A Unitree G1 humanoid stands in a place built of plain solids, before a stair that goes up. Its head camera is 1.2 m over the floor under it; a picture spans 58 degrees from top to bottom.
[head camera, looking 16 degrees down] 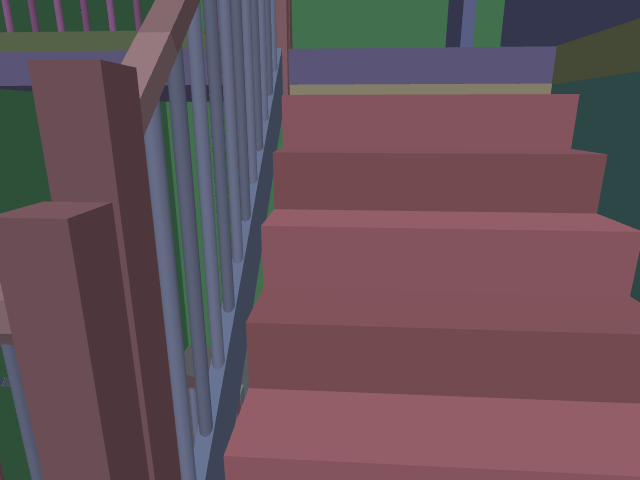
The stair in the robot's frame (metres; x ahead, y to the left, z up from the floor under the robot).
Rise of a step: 0.21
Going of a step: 0.26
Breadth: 1.20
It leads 4 degrees to the right of straight ahead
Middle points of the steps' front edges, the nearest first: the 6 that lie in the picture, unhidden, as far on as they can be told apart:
0.80 -0.37 0.43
1.07 -0.39 0.64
1.33 -0.40 0.86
1.60 -0.42 1.07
1.86 -0.44 1.28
2.12 -0.46 1.50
